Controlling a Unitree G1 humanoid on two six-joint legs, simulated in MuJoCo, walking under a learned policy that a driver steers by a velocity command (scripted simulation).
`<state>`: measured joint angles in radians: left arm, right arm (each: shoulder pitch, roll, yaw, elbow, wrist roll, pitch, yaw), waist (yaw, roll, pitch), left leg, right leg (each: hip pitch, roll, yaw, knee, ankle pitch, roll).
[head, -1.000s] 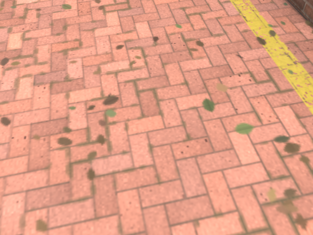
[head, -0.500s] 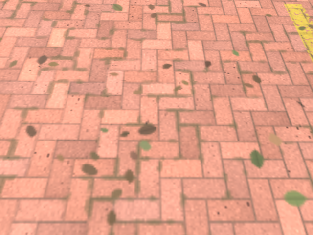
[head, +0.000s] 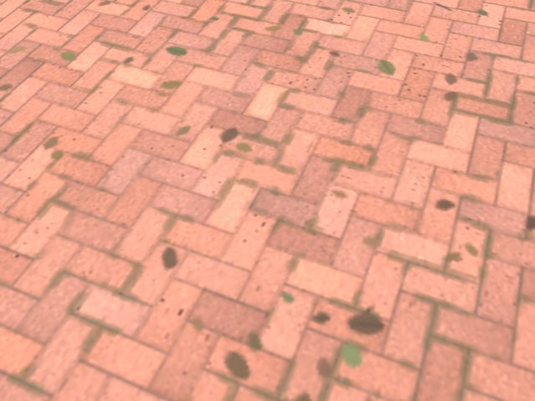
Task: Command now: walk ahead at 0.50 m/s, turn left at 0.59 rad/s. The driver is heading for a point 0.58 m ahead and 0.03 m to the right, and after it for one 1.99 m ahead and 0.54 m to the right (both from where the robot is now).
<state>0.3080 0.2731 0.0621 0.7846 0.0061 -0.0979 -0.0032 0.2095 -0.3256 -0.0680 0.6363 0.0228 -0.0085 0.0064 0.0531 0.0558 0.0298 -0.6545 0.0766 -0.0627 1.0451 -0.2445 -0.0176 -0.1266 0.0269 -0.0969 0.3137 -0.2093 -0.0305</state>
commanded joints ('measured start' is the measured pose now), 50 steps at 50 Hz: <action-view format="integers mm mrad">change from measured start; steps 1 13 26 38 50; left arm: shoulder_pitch -72 15 -107 -106 -153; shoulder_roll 161 185 98 134 193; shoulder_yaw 38 32 1 25 47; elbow -57 -21 -52 -127 -192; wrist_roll -2 -9 -26 -8 -3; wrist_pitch -14 35 34 16 76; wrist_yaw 4 23 -2 -71 4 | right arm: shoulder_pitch -36 237 47 62 72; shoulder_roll -21 -204 -77 -149 -60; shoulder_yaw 1 -90 -20 -38 7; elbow -77 -47 28 90 29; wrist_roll -1 2 -40 -18 -39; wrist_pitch -15 2 -94 -24 -13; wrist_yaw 13 18 6 -48 -51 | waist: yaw -17 -217 -65 -25 -91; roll -124 5 -14 45 -122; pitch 1 -232 -7 -87 -165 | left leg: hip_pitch -66 798 503 749 143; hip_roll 36 -8 102 134 -53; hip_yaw -14 -60 15 186 -5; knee -126 -499 -901 -496 -13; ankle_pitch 145 134 366 1045 -139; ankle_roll -5 231 239 113 -84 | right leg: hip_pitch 52 -158 -555 -331 -178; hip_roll -273 -216 -166 25 -177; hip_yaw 131 -104 185 3 368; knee -159 679 613 257 38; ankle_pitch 261 461 206 134 638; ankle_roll -157 1 69 -48 -259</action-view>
